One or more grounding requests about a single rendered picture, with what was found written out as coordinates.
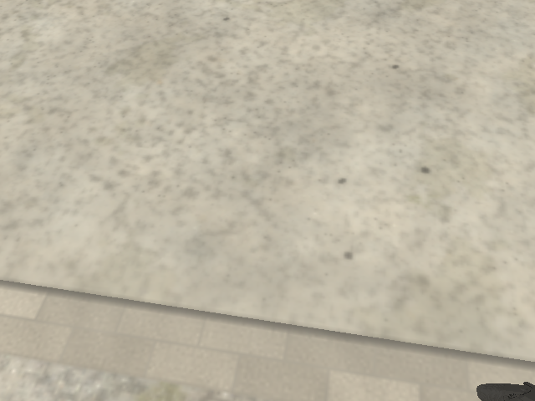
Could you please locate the right robot hand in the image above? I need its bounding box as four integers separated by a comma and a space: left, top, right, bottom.
476, 382, 535, 401

